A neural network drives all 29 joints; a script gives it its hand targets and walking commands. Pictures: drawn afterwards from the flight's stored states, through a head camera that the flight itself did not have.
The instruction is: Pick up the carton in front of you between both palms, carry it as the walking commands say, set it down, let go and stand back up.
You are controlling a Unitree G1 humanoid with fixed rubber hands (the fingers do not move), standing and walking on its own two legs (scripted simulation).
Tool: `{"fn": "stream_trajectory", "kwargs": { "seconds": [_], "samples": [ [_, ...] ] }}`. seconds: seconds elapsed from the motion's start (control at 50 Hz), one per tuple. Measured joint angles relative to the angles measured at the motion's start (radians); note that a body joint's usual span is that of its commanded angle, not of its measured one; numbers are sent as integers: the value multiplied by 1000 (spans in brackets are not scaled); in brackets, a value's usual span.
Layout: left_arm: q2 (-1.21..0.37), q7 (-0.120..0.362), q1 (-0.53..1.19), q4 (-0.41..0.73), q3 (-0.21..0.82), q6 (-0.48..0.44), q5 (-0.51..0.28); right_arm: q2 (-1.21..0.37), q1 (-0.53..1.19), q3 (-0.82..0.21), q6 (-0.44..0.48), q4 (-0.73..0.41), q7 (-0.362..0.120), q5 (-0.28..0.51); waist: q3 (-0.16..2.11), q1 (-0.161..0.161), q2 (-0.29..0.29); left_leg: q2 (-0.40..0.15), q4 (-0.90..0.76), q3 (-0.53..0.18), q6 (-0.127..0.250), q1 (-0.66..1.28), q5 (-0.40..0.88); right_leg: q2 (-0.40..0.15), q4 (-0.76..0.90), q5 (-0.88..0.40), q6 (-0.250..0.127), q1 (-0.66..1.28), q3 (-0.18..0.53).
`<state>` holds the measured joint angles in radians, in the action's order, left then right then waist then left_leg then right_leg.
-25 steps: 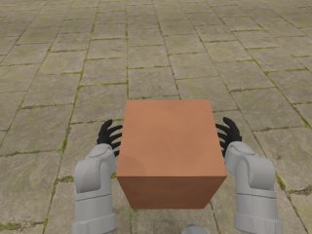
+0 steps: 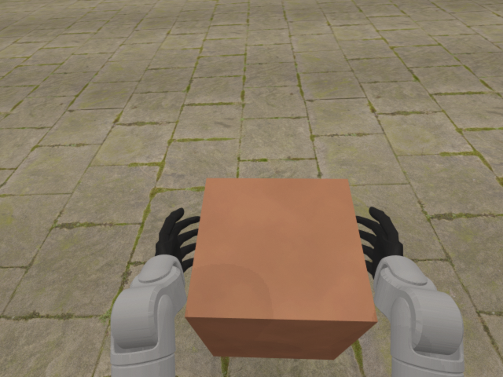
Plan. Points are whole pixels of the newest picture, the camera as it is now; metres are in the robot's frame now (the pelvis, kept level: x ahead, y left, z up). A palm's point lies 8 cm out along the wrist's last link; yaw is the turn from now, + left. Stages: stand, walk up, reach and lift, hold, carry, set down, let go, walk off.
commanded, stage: carry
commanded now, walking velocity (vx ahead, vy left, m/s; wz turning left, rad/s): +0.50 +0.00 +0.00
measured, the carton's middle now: (274, 275) +0.30 +0.00 +0.03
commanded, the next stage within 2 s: none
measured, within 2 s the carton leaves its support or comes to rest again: neither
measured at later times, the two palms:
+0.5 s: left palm (208, 145) +0.57 +0.14 +0.09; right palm (356, 145) +0.55 -0.16 +0.09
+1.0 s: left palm (229, 74) +0.89 +0.12 +0.10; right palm (337, 72) +0.88 -0.18 +0.10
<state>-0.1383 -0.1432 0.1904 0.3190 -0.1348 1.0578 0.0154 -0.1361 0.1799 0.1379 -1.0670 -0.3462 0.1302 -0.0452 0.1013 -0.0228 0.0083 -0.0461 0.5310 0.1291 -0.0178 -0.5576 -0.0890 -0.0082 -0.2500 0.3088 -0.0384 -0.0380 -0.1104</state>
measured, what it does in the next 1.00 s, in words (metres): walks ahead: left foot, then right foot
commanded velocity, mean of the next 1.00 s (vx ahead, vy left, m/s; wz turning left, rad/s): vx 0.50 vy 0.00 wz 0.00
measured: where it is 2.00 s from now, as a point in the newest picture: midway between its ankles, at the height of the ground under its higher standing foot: (277, 187)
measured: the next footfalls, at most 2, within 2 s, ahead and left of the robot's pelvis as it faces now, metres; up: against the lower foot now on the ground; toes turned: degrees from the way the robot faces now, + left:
left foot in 0.08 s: +0.22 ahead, +0.11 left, +0.00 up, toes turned +8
right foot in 0.54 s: +0.54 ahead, -0.13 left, +0.00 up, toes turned -13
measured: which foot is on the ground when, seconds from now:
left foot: up 0.00-0.06, down 0.08-0.56, up 0.58-1.00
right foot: down 0.00-0.10, up 0.12-0.52, down 0.54-1.00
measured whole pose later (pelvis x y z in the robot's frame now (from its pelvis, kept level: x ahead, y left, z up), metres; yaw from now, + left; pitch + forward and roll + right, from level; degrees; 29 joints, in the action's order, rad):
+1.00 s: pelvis +0.66 -0.02 -0.01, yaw -2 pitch +4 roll +0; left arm -0.13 -0.13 -0.05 0.57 -0.03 1.19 0.04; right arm -0.13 -0.05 0.04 -1.20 -0.60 0.13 -0.05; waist 0.15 -0.01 0.00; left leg -0.10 0.52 0.18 0.00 -0.55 -0.05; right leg -0.04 -0.22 0.35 0.02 0.08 -0.20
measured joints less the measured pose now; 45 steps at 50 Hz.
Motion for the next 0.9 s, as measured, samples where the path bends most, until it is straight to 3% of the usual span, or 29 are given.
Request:
{"fn": "stream_trajectory", "kwargs": {
  "seconds": [0.06,0.12,0.16,0.2,0.38,0.52,0.56,0.58,0.64,0.68,0.78,0.9],
  "samples": [
    [7,0,-57,63,32,47,7,6,-55,-28,-42,-56,3,5,22,11,2,18,-112,63,13,83,42,-13,-64,100,26,68,7],
    [12,0,-115,102,32,89,10,8,-92,-67,-69,-53,5,3,37,32,31,36,-42,100,97,120,-24,-55,-458,136,41,-57,27],
    [12,1,-153,118,44,113,16,9,-124,-79,-90,-60,6,4,34,45,19,28,-44,99,100,159,-77,-34,-752,136,31,-208,58],
    [11,2,-182,134,63,127,21,8,-163,-83,-103,-85,6,7,30,52,8,25,-93,92,83,217,-85,-35,-856,90,21,-326,51],
    [6,12,-244,204,94,125,40,5,-218,-95,-106,-154,1,13,58,52,-6,22,-296,65,51,485,-145,-102,-431,-150,54,-531,-4],
    [7,11,-238,239,89,148,34,6,-209,-105,-131,-187,0,6,61,38,-17,0,-273,48,-15,660,-312,-76,-248,-232,31,-479,-86],
    [9,10,-218,215,93,146,31,8,-198,-92,-138,-185,1,2,54,30,-44,-43,-105,44,-28,636,-411,-48,-254,-244,2,-443,-112],
    [9,10,-204,186,96,143,31,9,-193,-81,-141,-172,1,1,48,21,-57,-66,63,25,-24,570,-399,-43,-299,-216,-19,-447,-122],
    [9,9,-195,145,95,142,29,8,-189,-71,-150,-148,3,-3,16,4,-43,-36,530,-66,4,318,-350,-48,-289,-145,-39,-397,-124],
    [8,9,-214,155,91,132,26,8,-196,-81,-143,-148,2,-5,1,-2,-34,-34,621,-70,21,190,-284,-45,-220,-148,-28,-337,-121],
    [5,13,-251,190,88,101,23,5,-222,-106,-108,-165,-6,-15,8,-8,-20,-62,445,-46,13,14,-146,-36,-65,-141,-19,-186,-105],
    [4,15,-257,235,101,104,19,3,-241,-109,-109,-225,-6,-14,39,7,-18,-77,133,-5,-4,-34,-2,-29,34,-75,14,-15,-93]
  ]
}}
